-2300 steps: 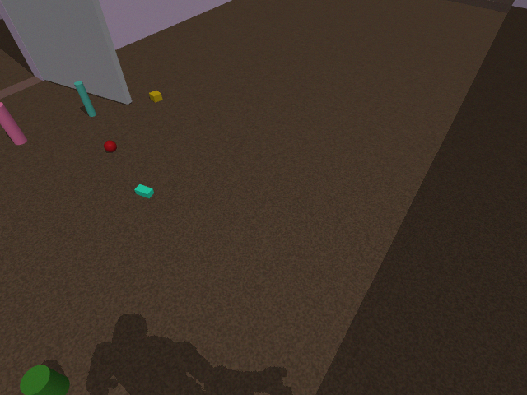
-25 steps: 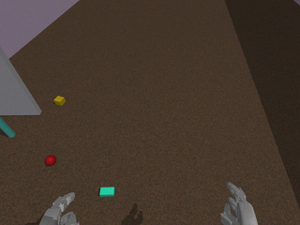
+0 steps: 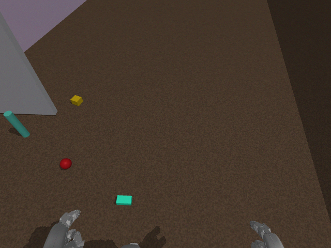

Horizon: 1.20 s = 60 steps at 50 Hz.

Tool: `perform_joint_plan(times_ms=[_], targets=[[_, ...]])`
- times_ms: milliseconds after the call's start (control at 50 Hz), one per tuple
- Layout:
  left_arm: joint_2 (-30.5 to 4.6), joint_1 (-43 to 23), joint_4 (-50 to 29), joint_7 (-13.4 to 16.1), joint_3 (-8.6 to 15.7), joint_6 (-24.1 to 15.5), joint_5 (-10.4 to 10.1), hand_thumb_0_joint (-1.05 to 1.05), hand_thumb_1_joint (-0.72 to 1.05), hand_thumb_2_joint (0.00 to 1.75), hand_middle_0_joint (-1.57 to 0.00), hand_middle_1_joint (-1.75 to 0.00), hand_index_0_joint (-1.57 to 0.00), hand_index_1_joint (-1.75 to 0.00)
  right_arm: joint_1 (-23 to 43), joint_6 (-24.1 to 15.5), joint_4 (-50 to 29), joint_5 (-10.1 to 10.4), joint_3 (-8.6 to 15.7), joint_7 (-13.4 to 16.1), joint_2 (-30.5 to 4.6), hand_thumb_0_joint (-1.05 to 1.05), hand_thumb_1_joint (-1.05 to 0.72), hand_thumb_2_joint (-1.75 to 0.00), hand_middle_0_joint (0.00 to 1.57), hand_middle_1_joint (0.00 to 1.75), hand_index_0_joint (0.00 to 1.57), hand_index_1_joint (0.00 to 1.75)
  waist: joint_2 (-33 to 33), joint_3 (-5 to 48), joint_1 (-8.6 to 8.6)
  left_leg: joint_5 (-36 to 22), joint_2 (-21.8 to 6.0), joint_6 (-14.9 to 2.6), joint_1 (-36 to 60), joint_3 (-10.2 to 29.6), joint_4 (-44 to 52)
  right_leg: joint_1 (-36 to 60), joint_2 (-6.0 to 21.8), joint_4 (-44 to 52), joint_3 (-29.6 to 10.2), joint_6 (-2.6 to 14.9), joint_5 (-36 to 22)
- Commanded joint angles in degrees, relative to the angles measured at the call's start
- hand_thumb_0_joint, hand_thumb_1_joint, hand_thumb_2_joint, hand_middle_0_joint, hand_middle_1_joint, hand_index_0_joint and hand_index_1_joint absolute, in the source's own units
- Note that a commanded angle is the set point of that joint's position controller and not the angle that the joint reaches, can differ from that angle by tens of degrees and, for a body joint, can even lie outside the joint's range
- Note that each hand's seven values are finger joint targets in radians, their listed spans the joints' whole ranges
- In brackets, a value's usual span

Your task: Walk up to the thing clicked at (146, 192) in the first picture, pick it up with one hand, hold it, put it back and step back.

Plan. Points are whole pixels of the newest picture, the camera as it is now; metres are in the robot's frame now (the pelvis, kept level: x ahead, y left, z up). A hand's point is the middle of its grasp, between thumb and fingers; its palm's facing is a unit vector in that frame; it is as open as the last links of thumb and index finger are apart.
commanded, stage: stand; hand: left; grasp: from above
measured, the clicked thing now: (124, 200) +0.46 +0.23 -0.72
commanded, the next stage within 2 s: none
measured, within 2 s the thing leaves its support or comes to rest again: neither
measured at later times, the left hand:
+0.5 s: hand out of the picture +0.04 +0.24 -0.12, palm faces +0.03 -0.95 -0.32, open 7.4 cm
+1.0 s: hand out of the picture +0.05 +0.24 -0.12, palm faces +0.01 -0.95 -0.33, open 7.4 cm
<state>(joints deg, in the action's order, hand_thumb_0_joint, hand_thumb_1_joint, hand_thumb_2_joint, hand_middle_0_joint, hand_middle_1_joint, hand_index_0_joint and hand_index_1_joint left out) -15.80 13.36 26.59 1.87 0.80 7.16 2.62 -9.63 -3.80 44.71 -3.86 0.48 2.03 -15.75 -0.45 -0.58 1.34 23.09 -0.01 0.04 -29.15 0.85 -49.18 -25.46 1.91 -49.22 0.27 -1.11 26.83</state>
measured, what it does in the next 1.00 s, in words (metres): stands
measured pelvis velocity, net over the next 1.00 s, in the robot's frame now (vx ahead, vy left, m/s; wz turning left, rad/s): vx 0.00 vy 0.00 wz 0.00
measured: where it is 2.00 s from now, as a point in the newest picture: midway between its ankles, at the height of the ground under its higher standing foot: outside the picture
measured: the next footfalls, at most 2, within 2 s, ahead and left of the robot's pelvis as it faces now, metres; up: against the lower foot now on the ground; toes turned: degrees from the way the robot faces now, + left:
none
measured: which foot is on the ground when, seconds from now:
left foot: down 0.00-1.00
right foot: down 0.00-1.00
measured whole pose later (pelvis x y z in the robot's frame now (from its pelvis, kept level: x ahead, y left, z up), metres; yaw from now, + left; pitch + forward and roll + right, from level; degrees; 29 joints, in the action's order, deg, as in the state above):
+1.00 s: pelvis +0.00 +0.00 +0.05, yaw +0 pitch -4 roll +0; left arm -17.0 8.2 65.6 1.2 1.7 0.2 1.4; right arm -8.0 -0.1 65.4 -1.2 1.7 0.9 -17.7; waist 0.4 -3.6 0.3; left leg 9.2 0.0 0.1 -7.7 0.5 -20.6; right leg -4.0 1.9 -19.9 0.4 -1.7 12.1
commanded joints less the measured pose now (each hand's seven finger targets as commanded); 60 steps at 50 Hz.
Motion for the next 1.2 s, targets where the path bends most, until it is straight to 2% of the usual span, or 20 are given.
perform_joint_plan(times_ms=[0, 20, 40, 80, 120, 160, 220, 320, 380, 440, 540, 580, 700, 740, 860, 900, 1000, 1040, 1120, 1180], targets=[[-9.8, -2.8, 4.4, 0.9, 4.7, -5.7, 0.2, 0.0, 0.9, 0.9, -0.2, -0.3, -0.2, -0.3, 1.5, -0.4, -2.0, 1.2, 4.5, -1.2, -8.2, 0.0, -0.9, -0.9, 0.2, 0.3, 0.2, 0.3, -3.6, 8.0, -0.33, -15.6, -1.4, -3.43, 10.6, 2.3, 9.1, 6.7, 4.4, 14.0, -6.1, 3.77, -17.0], [-9.6, -3.4, 6.4, 1.0, 4.8, -6.1, 0.2, 0.0, 0.9, 0.9, -0.2, -0.3, -0.2, -0.3, 1.5, -0.1, -0.9, 1.0, 4.6, -1.1, -8.1, 0.0, -0.9, -0.9, 0.2, 0.3, 0.2, 0.3, -2.6, 6.7, -0.41, -14.3, -1.4, -3.46, 11.4, 2.5, 10.9, 5.8, 4.3, 14.8, -6.1, 3.6, -14.8], [-9.2, -3.2, 8.2, 0.9, 4.7, -6.4, -0.1, 0.0, 0.9, 0.9, -0.2, -0.3, -0.2, -0.3, 1.5, -0.1, 0.0, 0.8, 4.7, -1.0, -8.8, 0.0, -0.9, -0.9, 0.2, 0.3, 0.2, 0.3, 0.5, 6.7, -0.19, -16.0, -2.4, -3.74, 13.6, 3.7, 12.3, 5.9, 3.5, 14.4, -5.0, 3.11, -16.1], [-8.7, -3.3, 12.0, 0.9, 4.6, -6.6, -0.2, 0.0, 0.9, 0.9, -0.2, -0.3, -0.2, -0.3, 2.2, 0.5, 1.6, 0.6, 4.7, -0.9, -9.0, 0.0, -0.9, -0.9, 0.2, 0.3, 0.2, 0.3, 2.9, 3.8, 0.14, -10.9, -3.6, -3.86, 11.4, 5.8, 17.6, 7.6, 2.4, 15.6, -3.3, 2.58, -12.7], [-8.3, -3.4, 15.3, 0.7, 4.4, -6.8, -0.3, 0.0, 0.9, 0.9, -0.2, -0.3, -0.2, -0.3, 2.6, 0.7, 3.0, 0.7, 4.6, -0.8, -9.5, 0.0, -0.9, -0.9, 0.2, 0.3, 0.2, 0.3, 4.7, 3.1, 0.29, -8.8, -5.1, -3.98, 11.8, 8.1, 22.2, 9.8, 1.6, 16.1, -2.1, 2.05, -12.6], [-8.3, -2.4, 18.8, 0.7, 4.4, -7.2, -0.4, 0.0, 0.9, 0.9, -0.2, -0.3, -0.2, -0.3, 2.8, 0.9, 4.7, 1.0, 4.6, -0.5, -9.9, 0.0, -0.9, -0.9, 0.2, 0.3, 0.2, 0.3, 3.3, 3.2, 0.59, -11.8, -5.3, -3.5, 13.2, 8.0, 23.2, 12.7, 2.2, 18.6, -2.2, 2.18, -14.9], [-9.4, -2.3, 22.7, 0.7, 4.3, -7.7, -0.7, 0.0, 0.9, 0.9, -0.2, -0.3, -0.2, -0.3, 1.9, 1.1, 7.7, 1.4, 4.5, -0.2, -10.1, 0.0, -0.9, -0.9, 0.2, 0.3, 0.2, 0.3, 1.6, 3.2, 0.0, -20.1, -4.6, -2.47, 18.1, 5.9, 23.3, 14.5, 3.5, 22.2, -3.2, 2.32, -20.3], [-10.3, -3.4, 27.8, 0.8, 3.8, -7.9, -0.9, 0.0, 0.9, 0.9, -0.2, -0.3, -0.2, -0.3, 1.6, 1.8, 11.4, 2.0, 4.4, 0.1, -10.6, 0.0, -0.9, -0.9, 0.2, 0.3, 0.2, 0.3, 0.3, 1.8, -0.7, -19.1, -4.9, -2.04, 21.1, 5.3, 26.7, 16.3, 3.9, 26.4, -3.3, 1.86, -19.8], [-10.3, -3.7, 30.1, 0.7, 3.5, -7.7, -0.7, 0.0, 0.9, 0.9, -0.2, -0.3, -0.2, -0.3, 2.4, 2.3, 12.8, 2.1, 4.3, 0.0, -11.0, 0.0, -0.9, -0.9, 0.2, 0.3, 0.2, 0.3, 2.0, -0.8, -0.64, -10.6, -5.0, -1.94, 18.9, 6.1, 30.5, 17.2, 3.5, 28.2, -2.9, 1.45, -16.0], [-10.2, -3.1, 32.1, 0.6, 3.2, -7.8, -0.6, 0.0, 0.9, 0.9, -0.2, -0.3, -0.2, -0.3, 3.5, 2.7, 13.7, 2.2, 4.2, -0.1, -10.7, 0.0, -0.9, -0.9, 0.2, 0.3, 0.2, 0.3, 0.1, -2.4, -0.31, -9.5, -5.0, -1.64, 19.5, 5.9, 31.0, 16.3, 3.8, 30.3, -3.2, 1.54, -14.0], [-10.8, -4.0, 33.7, 0.7, 3.2, -8.3, -0.8, 0.0, 0.9, 0.9, -0.2, -0.3, -0.2, -0.3, 2.9, 2.7, 15.2, 2.3, 4.2, -0.4, -10.7, 0.0, -0.9, -0.9, 0.2, 0.3, 0.2, 0.3, 0.3, -1.9, -0.83, -12.5, -5.0, -1.49, 20.8, 5.3, 31.1, 17.7, 4.5, 32.0, -3.9, 1.47, -15.8], [-11.3, -4.1, 34.2, 0.6, 3.2, -8.2, -0.8, 0.0, 0.9, 0.9, -0.2, -0.3, -0.2, -0.3, 3.2, 2.7, 15.6, 2.3, 4.1, -0.4, -11.0, 0.0, -0.9, -0.9, 0.2, 0.3, 0.2, 0.3, 0.7, -2.3, -0.77, -10.7, -5.1, -1.33, 21.0, 5.5, 31.9, 16.8, 4.2, 32.2, -3.6, 1.4, -14.4], [-11.5, -4.7, 35.1, 0.6, 3.1, -8.5, -0.9, 0.0, 0.9, 0.9, -0.2, -0.3, -0.2, -0.3, 3.7, 2.6, 16.3, 2.5, 3.7, -0.5, -11.3, 0.0, -0.9, -0.9, 0.2, 0.3, 0.2, 0.3, -0.3, -1.0, -0.78, -16.9, -5.5, -1.35, 22.7, 4.9, 31.3, 18.1, 4.8, 32.9, -3.8, 1.38, -18.4], [-11.6, -5.2, 35.4, 0.5, 3.0, -8.3, -1.1, 0.0, 0.9, 0.9, -0.2, -0.3, -0.2, -0.3, 3.3, 2.7, 16.8, 2.5, 3.5, -0.5, -11.5, 0.0, -0.9, -0.9, 0.2, 0.3, 0.2, 0.3, 1.0, -2.1, -0.97, -13.7, -5.2, -1.27, 21.0, 4.9, 31.9, 18.6, 4.6, 33.3, -3.7, 1.28, -16.6], [-12.6, -5.9, 35.9, 0.2, 3.1, -8.2, -1.1, 0.0, 0.9, 0.9, -0.2, -0.3, -0.2, -0.3, 3.5, 2.7, 17.1, 2.6, 3.2, -0.6, -12.2, 0.0, -0.9, -0.9, 0.2, 0.3, 0.2, 0.3, 1.3, -2.2, -1.03, -11.5, -5.6, -1.28, 20.4, 5.4, 33.4, 18.4, 4.6, 33.3, -3.8, 1.46, -15.6], [-12.4, -5.9, 35.9, 0.1, 3.1, -8.3, -1.2, 0.0, 0.9, 0.9, -0.2, -0.3, -0.2, -0.3, 4.0, 2.5, 17.1, 2.6, 3.1, -0.5, -12.3, 0.0, -0.9, -0.9, 0.2, 0.3, 0.2, 0.3, 1.0, -1.1, -0.82, -15.0, -5.8, -1.25, 21.6, 5.0, 32.7, 18.8, 4.9, 33.1, -4.0, 1.62, -17.9], [-12.8, -7.1, 36.0, -0.1, 3.0, -8.3, -1.3, 0.0, 0.9, 0.9, -0.2, -0.3, -0.2, -0.3, 3.9, 2.3, 17.4, 2.7, 2.6, -0.6, -12.4, 0.0, -0.9, -0.9, 0.2, 0.3, 0.2, 0.3, 0.7, -1.1, -1.09, -15.2, -5.9, -0.95, 21.1, 5.1, 33.5, 19.2, 4.7, 33.0, -3.8, 1.63, -17.7], [-12.5, -6.8, 36.1, -0.1, 2.8, -8.4, -1.4, 0.0, 0.9, 0.9, -0.2, -0.3, -0.2, -0.3, 4.2, 2.2, 17.5, 2.8, 2.7, -0.6, -13.0, 0.0, -0.9, -0.9, 0.2, 0.3, 0.2, 0.3, 0.4, -0.4, -0.91, -17.9, -6.2, -1.18, 22.3, 5.0, 32.6, 19.3, 5.0, 33.4, -3.9, 1.56, -19.2], [-12.6, -7.3, 36.3, -0.2, 2.8, -8.2, -1.5, 0.0, 0.9, 0.9, -0.2, -0.3, -0.2, -0.3, 4.1, 2.3, 17.9, 2.8, 2.6, -0.6, -13.3, 0.0, -0.9, -0.9, 0.2, 0.3, 0.2, 0.3, 0.8, -0.7, -1.26, -14.7, -6.0, -1.1, 21.7, 4.8, 33.0, 19.1, 4.8, 33.7, -3.9, 1.61, -17.5], [-12.9, -7.4, 36.3, -0.3, 2.8, -8.4, -1.6, 0.0, 0.9, 0.9, -0.2, -0.3, -0.2, -0.3, 4.4, 2.2, 17.9, 2.7, 2.5, -0.7, -13.2, 0.0, -0.9, -0.9, 0.2, 0.3, 0.2, 0.3, 0.5, 0.1, -1.1, -17.8, -6.3, -1.3, 22.7, 4.5, 32.5, 19.8, 5.2, 33.5, -4.1, 1.8, -20.0]])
